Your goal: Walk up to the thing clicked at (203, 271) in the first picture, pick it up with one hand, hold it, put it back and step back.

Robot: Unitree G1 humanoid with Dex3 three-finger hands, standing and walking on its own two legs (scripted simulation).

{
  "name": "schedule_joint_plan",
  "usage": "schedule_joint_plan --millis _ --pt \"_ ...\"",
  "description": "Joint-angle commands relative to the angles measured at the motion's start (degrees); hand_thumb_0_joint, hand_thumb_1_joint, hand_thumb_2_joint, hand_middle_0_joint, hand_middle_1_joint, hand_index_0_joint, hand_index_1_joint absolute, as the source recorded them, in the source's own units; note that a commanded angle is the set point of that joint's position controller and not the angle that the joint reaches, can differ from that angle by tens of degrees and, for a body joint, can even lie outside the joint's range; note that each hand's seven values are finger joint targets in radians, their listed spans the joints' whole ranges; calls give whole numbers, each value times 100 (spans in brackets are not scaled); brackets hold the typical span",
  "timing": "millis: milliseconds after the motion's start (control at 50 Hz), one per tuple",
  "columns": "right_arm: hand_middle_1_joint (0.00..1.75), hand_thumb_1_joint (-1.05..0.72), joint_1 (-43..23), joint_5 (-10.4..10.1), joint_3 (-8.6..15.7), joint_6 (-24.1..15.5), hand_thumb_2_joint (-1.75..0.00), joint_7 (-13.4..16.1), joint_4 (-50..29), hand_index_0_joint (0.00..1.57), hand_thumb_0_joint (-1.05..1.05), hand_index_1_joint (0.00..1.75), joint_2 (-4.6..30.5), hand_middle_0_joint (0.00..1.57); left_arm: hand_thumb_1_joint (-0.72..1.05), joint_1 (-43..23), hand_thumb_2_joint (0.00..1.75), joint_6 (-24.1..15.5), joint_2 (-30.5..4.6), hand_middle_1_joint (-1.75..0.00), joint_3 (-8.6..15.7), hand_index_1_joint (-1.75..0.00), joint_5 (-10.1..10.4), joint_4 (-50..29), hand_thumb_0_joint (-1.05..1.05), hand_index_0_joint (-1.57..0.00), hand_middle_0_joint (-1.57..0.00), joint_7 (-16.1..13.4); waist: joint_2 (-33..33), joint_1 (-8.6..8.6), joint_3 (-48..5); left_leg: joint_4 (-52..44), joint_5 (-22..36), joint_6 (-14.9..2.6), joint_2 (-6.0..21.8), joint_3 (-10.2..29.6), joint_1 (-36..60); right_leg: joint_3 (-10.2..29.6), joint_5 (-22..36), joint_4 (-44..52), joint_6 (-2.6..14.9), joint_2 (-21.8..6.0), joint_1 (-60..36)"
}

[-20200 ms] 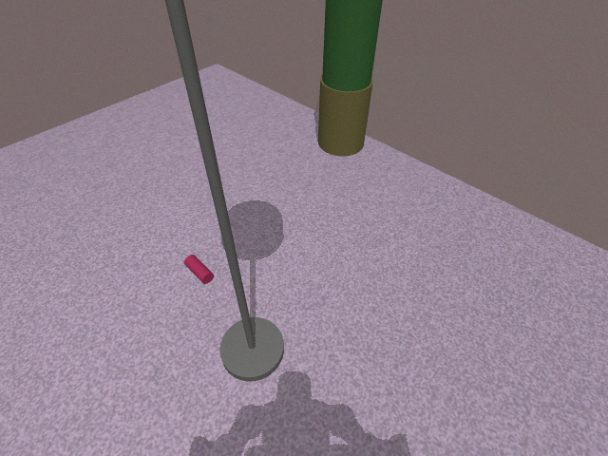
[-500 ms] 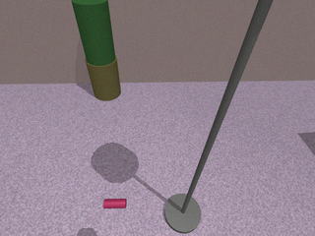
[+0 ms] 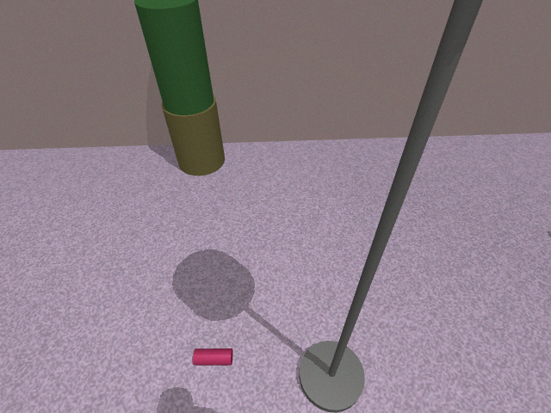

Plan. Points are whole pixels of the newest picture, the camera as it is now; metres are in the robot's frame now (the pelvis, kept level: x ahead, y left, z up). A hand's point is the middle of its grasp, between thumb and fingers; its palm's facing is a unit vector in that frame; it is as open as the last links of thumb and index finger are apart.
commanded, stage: walk up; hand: left
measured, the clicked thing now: (213, 356) +0.47 +0.25 -0.75
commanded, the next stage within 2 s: none
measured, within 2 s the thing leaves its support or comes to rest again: neither
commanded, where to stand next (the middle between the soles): +0.06 +0.00 m, yaw -2 degrees
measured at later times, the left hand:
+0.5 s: hand out of the picture +0.09 +0.25 -0.15, palm faces -0.01 -0.95 -0.33, open 7.4 cm
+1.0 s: hand out of the picture +0.08 +0.28 -0.17, palm faces -0.03 -0.93 -0.35, open 7.4 cm
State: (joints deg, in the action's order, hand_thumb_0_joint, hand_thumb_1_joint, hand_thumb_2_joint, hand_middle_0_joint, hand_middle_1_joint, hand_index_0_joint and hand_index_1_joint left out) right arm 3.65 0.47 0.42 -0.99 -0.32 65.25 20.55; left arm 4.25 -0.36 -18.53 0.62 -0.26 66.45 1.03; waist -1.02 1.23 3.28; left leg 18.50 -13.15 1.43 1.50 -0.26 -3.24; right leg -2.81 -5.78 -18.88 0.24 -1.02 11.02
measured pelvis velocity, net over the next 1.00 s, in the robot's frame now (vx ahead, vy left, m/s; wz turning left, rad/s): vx -0.05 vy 0.02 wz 0.00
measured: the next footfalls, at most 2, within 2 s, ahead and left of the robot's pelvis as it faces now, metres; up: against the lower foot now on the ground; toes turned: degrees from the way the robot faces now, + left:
right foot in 1.48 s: -0.06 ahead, -0.13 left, +0.00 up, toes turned -5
left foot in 1.86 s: +0.07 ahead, +0.11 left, +0.00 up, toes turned -3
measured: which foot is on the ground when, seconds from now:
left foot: down 0.00-1.00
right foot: down 0.00-1.00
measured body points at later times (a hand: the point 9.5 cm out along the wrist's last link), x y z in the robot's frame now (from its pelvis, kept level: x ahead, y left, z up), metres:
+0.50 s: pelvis +0.00 +0.00 +0.00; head +0.01 -0.01 +0.45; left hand +0.09 +0.29 -0.13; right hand +0.06 -0.30 -0.14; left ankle -0.03 +0.14 -0.75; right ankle +0.05 -0.12 -0.75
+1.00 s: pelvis -0.05 +0.02 -0.02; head +0.02 +0.02 +0.42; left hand +0.08 +0.33 -0.15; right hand +0.05 -0.31 -0.14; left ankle -0.06 +0.13 -0.73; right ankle +0.05 -0.11 -0.75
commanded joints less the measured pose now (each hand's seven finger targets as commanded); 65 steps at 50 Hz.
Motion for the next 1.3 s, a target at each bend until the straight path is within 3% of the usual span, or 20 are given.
schedule_joint_plan --millis 0,280,640,720,740,800,860,920,940,980,1000,1020,1040,1060,1080,1100,1140,1180,1240,1280 --pt "30 -90 -148 -12 205 -86 -90 87 -296 20 0 30 1157 20 90 -246 90 -131 -1261 -30 271 -30 -10 -304 0 -20 -20 -111 150 -69 -603 -351 805 -254 605 362 -386 719 607 215 36 -710 -674" --pt "30 -90 7 6 191 -107 -90 95 -359 20 0 30 1182 20 90 -304 90 -100 -1236 -30 293 -30 -27 -429 0 -20 -20 -89 150 -71 -664 -372 676 -279 630 333 -415 719 575 163 68 -685 -744" --pt "30 -90 194 23 215 -102 -90 76 -380 20 0 30 1176 20 90 -238 90 -85 -1266 -30 324 -30 -41 -448 0 -20 -20 -71 206 -69 -454 -403 81 -315 555 362 -477 881 -329 307 86 -614 -448" --pt "30 -90 204 25 206 -113 -90 76 -408 20 0 30 1172 20 90 -242 90 -92 -1246 -30 312 -30 -28 -473 0 -20 -20 -72 126 -71 -478 -419 238 -294 580 370 -473 857 0 215 85 -623 -476" --pt "30 -90 102 -27 334 -9 -90 124 -475 20 0 30 1485 20 90 -279 90 27 -1613 -30 487 -30 13 -597 0 -20 -20 -99 222 -66 130 132 1590 -292 583 411 -867 738 1640 -339 135 -622 -113" --pt "30 -90 250 -130 362 70 -90 166 -684 20 0 30 1358 20 90 -74 90 113 -1564 -30 500 -30 45 -831 0 -20 -20 -130 294 -89 -574 763 2073 -313 481 222 -624 645 2459 -645 355 -728 -377" --pt "30 -90 339 -120 429 162 -90 172 -853 20 0 30 1297 20 90 -181 90 204 -1661 -30 540 -30 23 -1063 0 -20 -20 -128 521 -138 -1136 1625 1243 -326 141 49 -534 984 2279 -584 701 -1103 -224" --pt "30 -90 818 -68 486 318 -90 157 -879 20 0 30 1197 20 90 -598 90 291 -1766 -30 572 -30 -101 -1428 0 -20 -20 -144 1258 -223 -1053 3087 -1676 -347 -387 -70 -714 1744 1387 -216 1313 -1882 494" --pt "30 -90 963 -49 499 354 -90 137 -909 20 0 30 1180 20 90 -664 90 313 -1780 -30 580 -30 -160 -1521 0 -20 -20 -132 1333 -224 -940 3334 -2055 -383 -307 82 -655 1803 883 -143 1374 -1967 955" --pt "30 -90 1242 -61 581 343 -90 105 -945 20 0 30 1197 20 90 -962 90 375 -1727 -30 553 -30 -197 -1729 0 -20 -20 -133 1363 -429 -817 2998 -1686 -476 -120 307 -515 1434 860 -657 1194 -1745 1417" --pt "30 -90 1386 -64 591 311 -90 117 -966 20 0 30 1150 20 90 -1089 90 410 -1627 -30 511 -30 -180 -1816 0 -20 -20 -131 1267 -547 -755 2241 -976 -493 -10 293 -689 1150 875 -1185 965 -1412 1240" --pt "30 -90 1258 2 634 258 -90 135 -1061 20 0 30 1367 20 90 -935 90 445 -1445 -30 467 -30 -132 -1868 0 -20 -20 -117 401 -510 -622 990 163 -561 481 777 -992 779 298 -1969 614 -740 1132" --pt "30 -90 986 122 758 207 -90 149 -1218 20 0 30 1876 20 90 -823 90 458 -1225 -30 446 -30 -59 -1949 0 -20 -20 -119 -913 -449 -499 145 1475 -823 1385 2211 -959 579 -1024 -3074 233 340 1639" --pt "30 -90 732 216 826 135 -90 194 -1395 20 0 30 2104 20 90 -565 90 504 -1251 -30 500 -30 -95 -1906 0 -20 -20 -157 -934 -300 -556 118 2198 -1218 1887 2680 -995 1106 -2610 -3995 137 575 1756" --pt "30 -90 601 274 789 83 -90 234 -1454 20 0 30 1920 20 90 -151 90 577 -1371 -30 530 -30 -113 -1799 0 -20 -20 -148 -245 -42 -549 372 2494 -1243 1763 2113 -1050 1391 -2657 -4609 120 480 1653" --pt "30 -90 491 243 800 70 -90 253 -1604 20 0 30 2197 20 90 -101 90 589 -1352 -30 538 -30 -98 -1829 0 -20 -20 -173 -805 -179 -581 262 2650 -1334 2043 2394 -1383 1498 -2799 -4953 89 640 1659" --pt "30 -90 110 183 803 -9 -90 318 -1672 20 0 30 2011 20 90 -255 90 561 -1586 -30 619 -30 -150 -1790 0 -20 -20 -160 -901 -73 -294 309 1821 -1395 1816 2150 -1400 1665 -2233 -5300 39 525 1766" --pt "30 -90 414 193 780 -98 -90 353 -1699 20 0 30 1839 20 90 76 90 501 -1638 -30 657 -30 -134 -1868 0 -20 -20 -67 -596 49 -544 786 1893 -1252 1429 1573 -12 1529 -1922 -4855 26 431 2313" --pt "30 -90 1420 160 839 -253 -90 281 -1541 20 0 30 1708 20 90 -237 90 305 -1558 -30 613 -30 -224 -1995 0 -20 -20 58 -542 -484 -785 548 749 -1075 1278 1670 1242 1256 -1878 -3545 -67 286 2438" --pt "30 -90 1796 186 940 -253 -90 174 -1611 20 0 30 1903 20 90 -460 90 179 -1626 -30 595 -30 -205 -2148 0 -20 -20 146 -816 -779 -688 209 -141 -1312 1428 1849 1644 1013 -2314 -3064 -112 316 2581"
